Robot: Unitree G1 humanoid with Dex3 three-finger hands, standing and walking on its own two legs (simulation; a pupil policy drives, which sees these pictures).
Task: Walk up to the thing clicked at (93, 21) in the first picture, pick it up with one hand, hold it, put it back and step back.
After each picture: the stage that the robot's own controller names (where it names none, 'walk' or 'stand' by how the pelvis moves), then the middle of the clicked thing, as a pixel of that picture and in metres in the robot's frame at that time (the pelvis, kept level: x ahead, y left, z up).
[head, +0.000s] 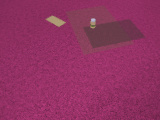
stand; (93, 23) +1.81 -0.10 -0.72
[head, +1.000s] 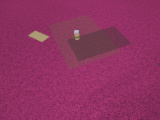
walk; (76, 34) +1.66 +0.24 -0.71
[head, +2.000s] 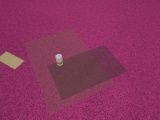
walk; (59, 59) +1.09 +0.34 -0.71
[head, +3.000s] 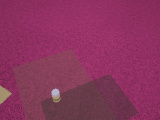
walk; (56, 95) +0.67 +0.24 -0.70
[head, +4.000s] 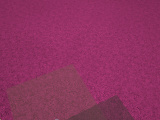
walk; out of the picture +0.40 +0.18 -0.70
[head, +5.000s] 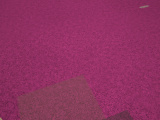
stand; out of the picture +0.35 +0.18 -0.72
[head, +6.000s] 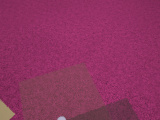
stand; out of the picture +0.41 +0.19 -0.70
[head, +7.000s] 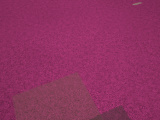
stand; out of the picture +0.37 +0.22 -0.72
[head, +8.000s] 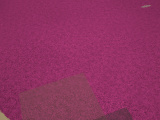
stand; out of the picture +0.39 +0.20 -0.73
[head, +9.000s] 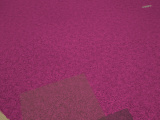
stand; out of the picture +0.39 +0.20 -0.73
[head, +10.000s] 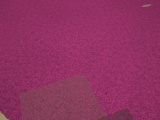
go down; out of the picture +0.38 +0.20 -0.73
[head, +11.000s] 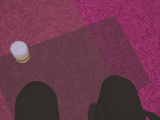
go down; (20, 52) +0.48 +0.23 -0.31
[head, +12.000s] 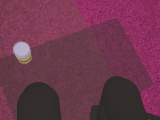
approach; (23, 53) +0.47 +0.23 -0.30
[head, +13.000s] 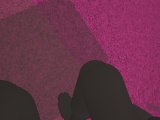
close in; out of the picture +0.46 +0.28 -0.23
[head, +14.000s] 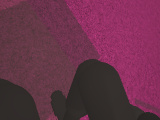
close; out of the picture +0.45 +0.28 -0.23
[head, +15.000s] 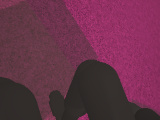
lift; out of the picture +0.41 +0.24 -0.24
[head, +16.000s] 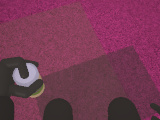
lift; (30, 81) +0.33 +0.20 -0.04
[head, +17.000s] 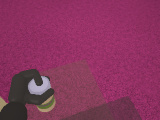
hold; (42, 94) +0.31 +0.17 -0.01
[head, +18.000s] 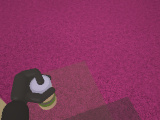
hold; (44, 93) +0.32 +0.17 -0.01
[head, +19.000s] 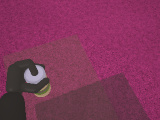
crouch; (38, 82) +0.37 +0.17 -0.06
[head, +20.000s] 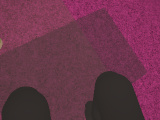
lower; out of the picture +0.50 +0.26 -0.11
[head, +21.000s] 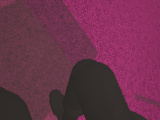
lower; out of the picture +0.44 +0.28 -0.23
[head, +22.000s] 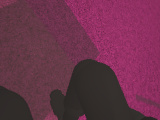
lower; out of the picture +0.44 +0.28 -0.24
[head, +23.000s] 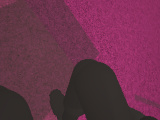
lower; out of the picture +0.44 +0.28 -0.24
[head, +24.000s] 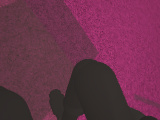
lower; out of the picture +0.44 +0.28 -0.24
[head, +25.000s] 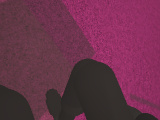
open; out of the picture +0.44 +0.26 -0.24
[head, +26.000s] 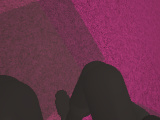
stand; out of the picture +0.43 +0.26 -0.24
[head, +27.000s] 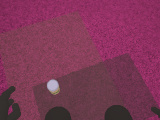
walk; (53, 87) +0.43 +0.18 -0.50
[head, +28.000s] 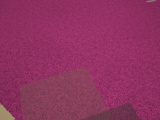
stand; out of the picture +0.38 +0.16 -0.66
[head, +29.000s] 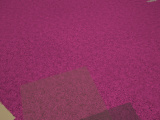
stand; out of the picture +0.38 +0.17 -0.66
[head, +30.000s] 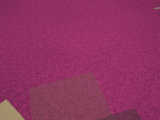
stand; out of the picture +0.39 +0.15 -0.72
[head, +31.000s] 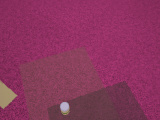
walk; (65, 108) +0.44 +0.13 -0.71
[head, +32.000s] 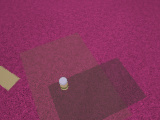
walk; (63, 83) +0.67 +0.20 -0.69
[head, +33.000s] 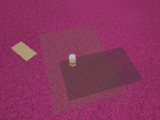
stand; (72, 60) +1.01 +0.16 -0.70
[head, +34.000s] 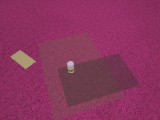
stand; (70, 67) +1.02 +0.17 -0.72
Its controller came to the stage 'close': yes
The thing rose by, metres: 0.70
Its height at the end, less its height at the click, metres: +0.00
